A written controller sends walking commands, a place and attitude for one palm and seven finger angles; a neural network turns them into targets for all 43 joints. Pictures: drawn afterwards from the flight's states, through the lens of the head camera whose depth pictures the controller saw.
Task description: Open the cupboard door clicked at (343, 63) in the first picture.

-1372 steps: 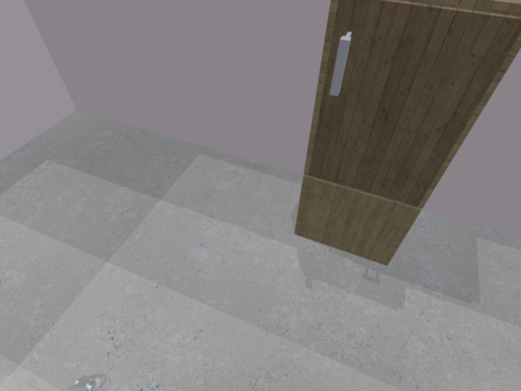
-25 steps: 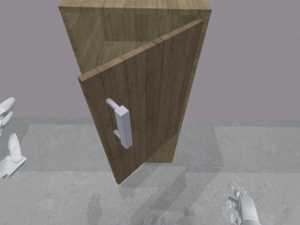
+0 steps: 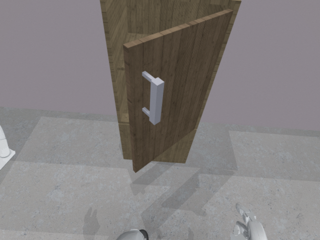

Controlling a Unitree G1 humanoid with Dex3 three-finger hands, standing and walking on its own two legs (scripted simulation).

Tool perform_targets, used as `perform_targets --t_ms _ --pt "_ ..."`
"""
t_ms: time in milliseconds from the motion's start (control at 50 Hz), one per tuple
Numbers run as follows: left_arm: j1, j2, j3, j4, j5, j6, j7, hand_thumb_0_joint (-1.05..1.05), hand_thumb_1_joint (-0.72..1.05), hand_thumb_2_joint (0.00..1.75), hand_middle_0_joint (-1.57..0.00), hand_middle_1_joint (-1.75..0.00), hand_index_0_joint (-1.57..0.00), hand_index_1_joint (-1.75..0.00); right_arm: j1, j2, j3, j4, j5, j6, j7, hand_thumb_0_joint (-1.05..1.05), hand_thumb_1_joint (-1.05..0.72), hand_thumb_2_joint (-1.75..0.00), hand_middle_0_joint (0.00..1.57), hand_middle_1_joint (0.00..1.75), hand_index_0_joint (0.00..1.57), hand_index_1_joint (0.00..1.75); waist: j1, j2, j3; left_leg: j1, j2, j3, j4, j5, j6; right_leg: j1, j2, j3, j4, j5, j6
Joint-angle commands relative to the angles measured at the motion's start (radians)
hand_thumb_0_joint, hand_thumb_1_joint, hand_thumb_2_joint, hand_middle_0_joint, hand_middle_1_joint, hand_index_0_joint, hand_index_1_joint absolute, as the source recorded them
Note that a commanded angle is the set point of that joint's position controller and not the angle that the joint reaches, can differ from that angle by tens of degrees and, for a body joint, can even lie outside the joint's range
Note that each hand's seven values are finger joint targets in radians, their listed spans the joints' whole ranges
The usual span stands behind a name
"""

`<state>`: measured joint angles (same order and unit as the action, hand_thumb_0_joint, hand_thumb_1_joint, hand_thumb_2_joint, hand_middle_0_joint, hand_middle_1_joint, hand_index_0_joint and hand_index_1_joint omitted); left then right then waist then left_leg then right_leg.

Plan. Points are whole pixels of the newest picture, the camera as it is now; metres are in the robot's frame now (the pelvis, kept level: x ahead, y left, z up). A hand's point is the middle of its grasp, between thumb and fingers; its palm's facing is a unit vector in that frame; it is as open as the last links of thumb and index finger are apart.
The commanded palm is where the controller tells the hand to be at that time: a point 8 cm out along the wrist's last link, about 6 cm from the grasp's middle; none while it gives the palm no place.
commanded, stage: step back with the hand held close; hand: left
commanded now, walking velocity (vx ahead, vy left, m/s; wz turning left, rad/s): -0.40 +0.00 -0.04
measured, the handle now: (150, 98) +0.44 +0.06 +0.11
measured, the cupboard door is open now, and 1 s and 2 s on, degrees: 44 44 44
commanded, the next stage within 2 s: stop stepping back and stand still in 0.02 s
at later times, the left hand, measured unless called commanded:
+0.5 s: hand out of the picture +0.11 +0.25 +0.19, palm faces +0.30 -0.83 -0.47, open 7.4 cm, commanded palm +0.05 +0.30 +0.19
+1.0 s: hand out of the picture +0.07 +0.26 +0.18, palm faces +0.37 -0.78 -0.50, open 7.4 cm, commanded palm +0.00 +0.30 +0.19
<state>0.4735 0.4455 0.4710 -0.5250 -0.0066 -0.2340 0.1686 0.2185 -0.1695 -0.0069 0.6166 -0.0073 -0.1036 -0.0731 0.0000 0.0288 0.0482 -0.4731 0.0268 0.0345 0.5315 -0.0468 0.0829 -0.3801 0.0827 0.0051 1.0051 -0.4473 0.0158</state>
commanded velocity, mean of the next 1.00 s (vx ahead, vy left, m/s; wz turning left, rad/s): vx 0.14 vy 0.00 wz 0.00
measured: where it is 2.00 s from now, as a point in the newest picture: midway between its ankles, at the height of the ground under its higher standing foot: outside the picture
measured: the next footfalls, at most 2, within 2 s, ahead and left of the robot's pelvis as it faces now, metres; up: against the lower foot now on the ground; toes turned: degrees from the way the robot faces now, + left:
right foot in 0.12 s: -0.12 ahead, -0.12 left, +0.00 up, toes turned -4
left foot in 0.30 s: +0.03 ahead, +0.08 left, +0.00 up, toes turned -2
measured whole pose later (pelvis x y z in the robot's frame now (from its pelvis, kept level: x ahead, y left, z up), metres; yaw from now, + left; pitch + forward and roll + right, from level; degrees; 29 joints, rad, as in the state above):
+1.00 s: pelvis -0.16 +0.01 +0.01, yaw -4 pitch +0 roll +3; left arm 0.52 0.45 0.43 -0.47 -0.02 -0.21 0.16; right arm 0.26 -0.20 -0.02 0.64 -0.01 -0.16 -0.09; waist -0.02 -0.06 -0.01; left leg -0.14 0.04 0.07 0.49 -0.34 -0.05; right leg -0.36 0.00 -0.05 0.72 -0.39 -0.01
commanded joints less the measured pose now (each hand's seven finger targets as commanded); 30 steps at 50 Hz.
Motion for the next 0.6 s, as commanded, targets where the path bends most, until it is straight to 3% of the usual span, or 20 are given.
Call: perform_targets --t_ms 0,40,60,80,100,120,140,160,200,240,260,280,320,360,420,480,520,540,560,580 --pt "0.026 0.105 0.040 -0.191 -0.033 -0.028 0.011 0.00 0.90 0.90 -0.20 -0.30 -0.20 -0.30 -0.121 -0.150 -0.046 -0.148 0.002 -0.063 0.012 0.00 -0.90 -0.90 0.20 0.30 0.20 0.30 0.012 0.209 -0.149 0.029 0.203 -0.197 -0.436 -0.515 -0.046 0.192 0.010 -0.090 -0.228 -0.115 -0.037" --pt "0.006 0.114 0.025 -0.210 -0.045 -0.021 0.001 0.00 0.90 0.90 -0.20 -0.30 -0.20 -0.30 -0.136 -0.154 -0.043 -0.144 0.002 -0.060 0.018 0.00 -0.90 -0.90 0.20 0.30 0.20 0.30 0.020 0.244 -0.130 0.063 0.154 -0.129 -0.391 -0.451 -0.106 0.220 0.001 -0.098 -0.508 -0.104 -0.064" --pt "-0.010 0.124 0.020 -0.231 -0.053 -0.030 -0.008 0.00 0.90 0.90 -0.20 -0.30 -0.20 -0.30 -0.123 -0.147 -0.041 -0.132 0.005 -0.058 0.024 0.00 -0.90 -0.90 0.20 0.30 0.20 0.30 0.019 0.157 -0.168 0.168 0.102 -0.073 -0.249 -0.358 -0.143 0.174 -0.064 -0.039 -0.705 -0.076 -0.093" --pt "-0.013 0.163 0.037 -0.232 -0.050 -0.042 -0.009 0.00 0.90 0.90 -0.20 -0.30 -0.20 -0.30 -0.093 -0.137 -0.042 -0.108 0.012 -0.051 0.027 0.00 -0.90 -0.90 0.20 0.30 0.20 0.30 0.008 -0.070 -0.191 0.297 0.035 -0.015 0.083 -0.238 -0.158 0.002 -0.258 0.196 -0.841 -0.014 -0.156" --pt "-0.037 0.207 0.055 -0.263 -0.050 -0.050 -0.008 0.00 0.90 0.90 -0.20 -0.30 -0.20 -0.30 -0.146 -0.138 -0.038 -0.113 0.014 -0.046 0.017 0.00 -0.90 -0.90 0.20 0.30 0.20 0.30 0.040 -0.250 -0.143 0.216 -0.043 -0.025 0.413 -0.314 -0.151 -0.121 -0.447 0.393 -0.889 0.141 -0.218" --pt "-0.050 0.239 0.094 -0.283 -0.051 -0.063 0.002 0.00 0.90 0.90 -0.20 -0.30 -0.20 -0.30 -0.156 -0.137 -0.024 -0.115 0.000 -0.053 0.012 0.00 -0.90 -0.90 0.20 0.30 0.20 0.30 0.036 -0.214 -0.120 0.044 -0.063 -0.018 0.571 -0.393 -0.143 -0.008 -0.450 0.265 -0.799 0.504 -0.219" --pt "-0.033 0.270 0.143 -0.258 -0.043 -0.061 0.011 0.00 0.90 0.90 -0.20 -0.30 -0.20 -0.30 -0.140 -0.123 0.003 -0.124 -0.019 -0.067 0.018 0.00 -0.90 -0.90 0.20 0.30 0.20 0.30 0.032 -0.154 -0.193 -0.033 -0.038 -0.025 0.539 -0.382 -0.131 0.128 -0.441 0.214 -0.678 0.861 -0.219" --pt "0.015 0.189 0.079 -0.200 -0.045 -0.029 -0.013 0.00 0.90 0.90 -0.20 -0.30 -0.20 -0.30 -0.082 -0.119 -0.016 -0.125 0.016 -0.053 0.007 0.00 -0.90 -0.90 0.20 0.30 0.20 0.30 0.006 -0.264 -0.277 -0.035 -0.035 -0.044 0.457 -0.309 -0.114 0.287 -0.346 0.066 -0.570 0.919 -0.156" --pt "0.014 0.180 0.102 -0.223 -0.049 0.005 -0.014 0.00 0.90 0.90 -0.20 -0.30 -0.20 -0.30 -0.155 -0.130 -0.012 -0.171 0.020 -0.050 -0.017 0.00 -0.90 -0.90 0.20 0.30 0.20 0.30 0.001 -0.226 -0.195 0.087 -0.027 0.017 0.209 -0.197 -0.085 0.249 -0.288 0.060 -0.524 0.895 -0.126" --pt "0.041 0.167 0.101 -0.207 -0.058 0.015 -0.014 0.00 0.90 0.90 -0.20 -0.30 -0.20 -0.30 -0.131 -0.149 -0.015 -0.142 0.020 -0.059 -0.032 0.00 -0.90 -0.90 0.20 0.30 0.20 0.30 -0.023 0.021 -0.202 0.350 -0.034 0.019 -0.070 0.005 -0.061 0.135 -0.233 0.004 -0.427 0.671 -0.060" --pt "0.055 0.161 0.100 -0.227 -0.059 0.008 -0.009 0.00 0.90 0.90 -0.20 -0.30 -0.20 -0.30 -0.114 -0.170 -0.018 -0.152 0.017 -0.072 -0.033 0.00 -0.90 -0.90 0.20 0.30 0.20 0.30 -0.006 0.208 -0.216 0.442 0.085 -0.119 -0.129 0.211 -0.030 0.074 -0.144 -0.022 -0.324 0.414 -0.016" --pt "0.036 0.168 0.089 -0.250 -0.053 0.001 -0.003 0.00 0.90 0.90 -0.20 -0.30 -0.20 -0.30 -0.080 -0.171 -0.020 -0.152 0.012 -0.086 -0.024 0.00 -0.90 -0.90 0.20 0.30 0.20 0.30 -0.003 0.287 -0.238 0.495 0.208 -0.282 -0.167 0.358 0.012 -0.001 -0.091 -0.022 -0.226 0.017 -0.006" --pt "-0.026 0.176 0.090 -0.230 -0.041 -0.010 0.005 0.00 0.90 0.90 -0.20 -0.30 -0.20 -0.30 -0.059 -0.174 -0.029 -0.143 0.009 -0.110 -0.009 0.00 -0.90 -0.90 0.20 0.30 0.20 0.30 -0.002 0.121 -0.189 0.462 0.250 -0.389 -0.235 0.275 0.038 -0.052 -0.048 0.017 -0.174 -0.083 -0.010" --pt "0.025 0.189 0.096 -0.272 -0.049 -0.015 0.000 0.00 0.90 0.90 -0.20 -0.30 -0.20 -0.30 -0.078 -0.155 -0.023 -0.131 -0.006 -0.124 -0.003 0.00 -0.90 -0.90 0.20 0.30 0.20 0.30 -0.009 0.136 -0.200 0.366 0.240 -0.400 -0.337 -0.050 -0.036 0.015 -0.074 0.042 -0.119 -0.047 -0.010" --pt "0.163 0.152 0.083 -0.263 -0.037 0.003 0.004 0.00 0.90 0.90 -0.20 -0.30 -0.20 -0.30 -0.109 -0.157 -0.021 -0.151 -0.002 -0.102 0.009 0.00 -0.90 -0.90 0.20 0.30 0.20 0.30 0.010 0.201 -0.141 0.117 0.171 -0.237 -0.488 -0.558 -0.086 0.185 -0.040 -0.047 -0.190 0.024 -0.021" --pt "0.193 0.140 0.075 -0.206 -0.028 0.017 0.010 0.00 0.90 0.90 -0.20 -0.30 -0.20 -0.30 -0.112 -0.166 -0.030 -0.156 -0.010 -0.076 0.005 0.00 -0.90 -0.90 0.20 0.30 0.20 0.30 0.017 0.253 -0.097 -0.049 0.142 -0.141 -0.528 -0.667 -0.103 0.344 0.010 -0.145 -0.284 -0.043 -0.042" --pt "0.154 0.157 0.079 -0.149 -0.025 0.033 0.014 0.00 0.90 0.90 -0.20 -0.30 -0.20 -0.30 -0.120 -0.162 -0.038 -0.155 -0.008 -0.055 -0.007 0.00 -0.90 -0.90 0.20 0.30 0.20 0.30 0.023 0.175 -0.092 -0.098 0.115 -0.090 -0.379 -0.666 -0.098 0.424 -0.002 -0.142 -0.466 -0.094 -0.070" --pt "0.130 0.178 0.083 -0.133 -0.017 0.037 0.011 0.00 0.90 0.90 -0.20 -0.30 -0.20 -0.30 -0.117 -0.154 -0.041 -0.153 -0.005 -0.046 -0.013 0.00 -0.90 -0.90 0.20 0.30 0.20 0.30 0.025 0.011 -0.070 -0.084 0.041 -0.024 -0.161 -0.610 -0.098 0.369 -0.057 -0.056 -0.636 -0.107 -0.095" --pt "0.086 0.176 0.062 -0.128 -0.016 0.040 0.004 0.00 0.90 0.90 -0.20 -0.30 -0.20 -0.30 -0.110 -0.144 -0.044 -0.140 0.002 -0.034 -0.014 0.00 -0.90 -0.90 0.20 0.30 0.20 0.30 0.016 -0.243 -0.060 -0.001 -0.043 0.043 0.276 -0.437 -0.092 0.139 -0.273 0.237 -0.817 -0.190 -0.175" --pt "0.002 0.190 0.059 -0.166 -0.030 0.037 -0.009 0.00 0.90 0.90 -0.20 -0.30 -0.20 -0.30 -0.119 -0.169 -0.052 -0.133 0.003 -0.034 -0.019 0.00 -0.90 -0.90 0.20 0.30 0.20 0.30 0.011 -0.308 -0.018 -0.072 -0.059 -0.034 0.572 -0.379 -0.095 -0.038 -0.451 0.503 -0.935 -0.284 -0.247"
